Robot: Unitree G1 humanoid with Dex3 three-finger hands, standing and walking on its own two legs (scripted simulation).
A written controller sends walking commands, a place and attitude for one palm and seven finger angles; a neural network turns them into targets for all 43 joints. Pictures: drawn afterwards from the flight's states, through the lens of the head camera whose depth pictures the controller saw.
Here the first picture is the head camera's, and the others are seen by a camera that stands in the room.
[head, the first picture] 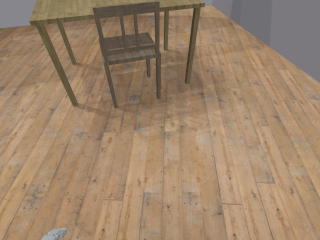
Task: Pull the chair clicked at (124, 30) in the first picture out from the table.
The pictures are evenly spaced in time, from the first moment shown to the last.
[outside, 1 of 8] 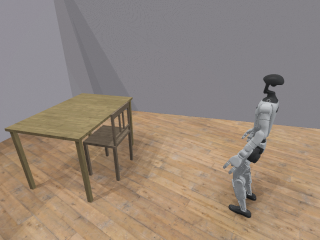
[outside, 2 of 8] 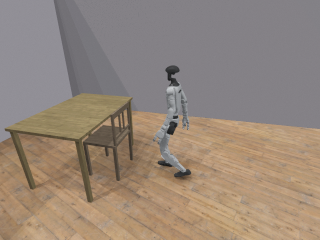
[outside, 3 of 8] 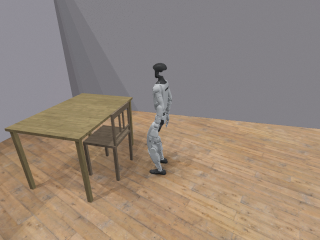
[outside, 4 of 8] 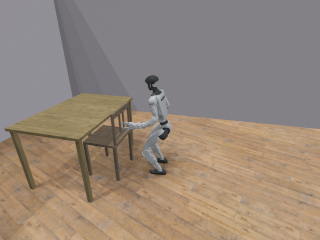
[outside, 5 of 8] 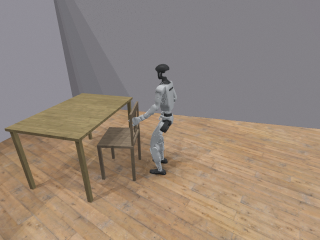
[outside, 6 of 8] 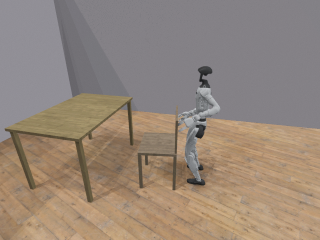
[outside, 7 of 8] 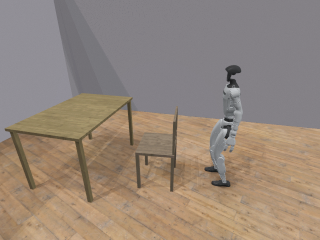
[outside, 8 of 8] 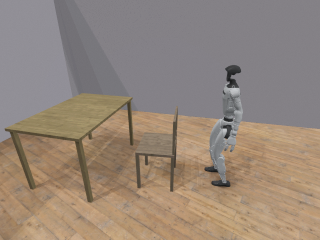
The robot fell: no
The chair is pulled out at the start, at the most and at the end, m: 0.00 0.63 0.62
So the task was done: yes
